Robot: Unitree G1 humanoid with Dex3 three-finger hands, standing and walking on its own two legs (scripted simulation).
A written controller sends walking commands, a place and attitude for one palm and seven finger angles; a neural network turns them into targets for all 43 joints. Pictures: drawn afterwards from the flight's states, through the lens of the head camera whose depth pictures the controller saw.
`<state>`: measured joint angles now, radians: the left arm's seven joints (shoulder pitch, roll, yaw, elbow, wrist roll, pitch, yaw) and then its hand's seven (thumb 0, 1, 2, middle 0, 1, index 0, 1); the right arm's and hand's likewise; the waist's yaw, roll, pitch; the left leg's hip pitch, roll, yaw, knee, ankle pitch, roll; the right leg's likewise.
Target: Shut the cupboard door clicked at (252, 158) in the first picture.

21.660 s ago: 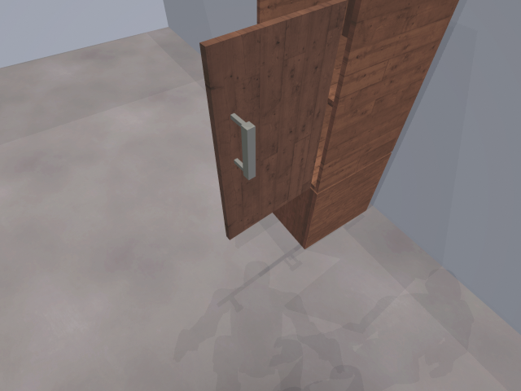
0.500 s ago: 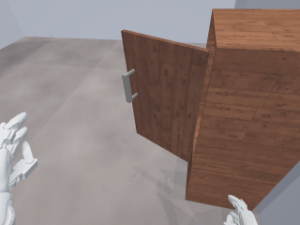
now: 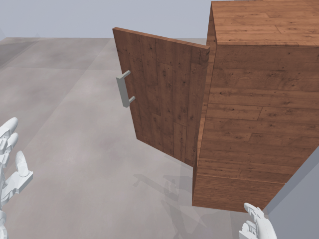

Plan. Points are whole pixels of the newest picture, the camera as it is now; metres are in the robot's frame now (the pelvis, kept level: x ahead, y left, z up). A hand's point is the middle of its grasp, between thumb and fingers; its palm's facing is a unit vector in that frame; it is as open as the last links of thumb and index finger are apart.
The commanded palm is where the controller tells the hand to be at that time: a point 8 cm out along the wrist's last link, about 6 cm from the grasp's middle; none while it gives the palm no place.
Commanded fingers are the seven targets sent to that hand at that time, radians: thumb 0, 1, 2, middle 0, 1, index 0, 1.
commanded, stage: step back with the hand held close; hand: left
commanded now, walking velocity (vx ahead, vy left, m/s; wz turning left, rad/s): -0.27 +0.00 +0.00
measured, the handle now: (126, 89) +0.65 +0.19 +0.02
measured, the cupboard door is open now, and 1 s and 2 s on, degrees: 65 65 65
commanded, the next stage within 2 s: stop stepping back and stand still in 1.32 s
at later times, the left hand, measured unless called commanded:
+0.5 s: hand out of the picture +0.14 +0.29 +0.16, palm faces +0.45 -0.77 -0.46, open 7.4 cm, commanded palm +0.08 +0.32 +0.17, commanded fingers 0.00 0.90 0.90 -0.20 -0.30 -0.20 -0.30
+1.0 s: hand out of the picture +0.08 +0.28 +0.16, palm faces +0.45 -0.78 -0.44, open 7.4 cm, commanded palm +0.02 +0.32 +0.17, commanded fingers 0.00 0.90 0.90 -0.20 -0.30 -0.20 -0.30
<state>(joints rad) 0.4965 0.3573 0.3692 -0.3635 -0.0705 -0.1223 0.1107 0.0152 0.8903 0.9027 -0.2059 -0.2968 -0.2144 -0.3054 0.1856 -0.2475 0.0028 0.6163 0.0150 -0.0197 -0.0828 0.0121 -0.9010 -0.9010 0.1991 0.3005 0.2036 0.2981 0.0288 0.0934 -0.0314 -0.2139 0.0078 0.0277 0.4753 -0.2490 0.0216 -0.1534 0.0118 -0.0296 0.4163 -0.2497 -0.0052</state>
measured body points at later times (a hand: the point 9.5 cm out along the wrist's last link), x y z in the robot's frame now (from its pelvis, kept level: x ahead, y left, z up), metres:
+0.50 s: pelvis -0.06 +0.02 -0.01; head -0.06 +0.02 +0.44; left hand +0.11 +0.33 +0.18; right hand +0.11 -0.22 -0.09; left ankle +0.00 +0.10 -0.74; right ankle -0.02 -0.12 -0.74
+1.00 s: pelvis -0.12 +0.02 -0.02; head -0.10 +0.04 +0.43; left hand +0.05 +0.32 +0.18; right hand +0.05 -0.22 -0.10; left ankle +0.00 +0.11 -0.74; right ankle -0.09 -0.11 -0.74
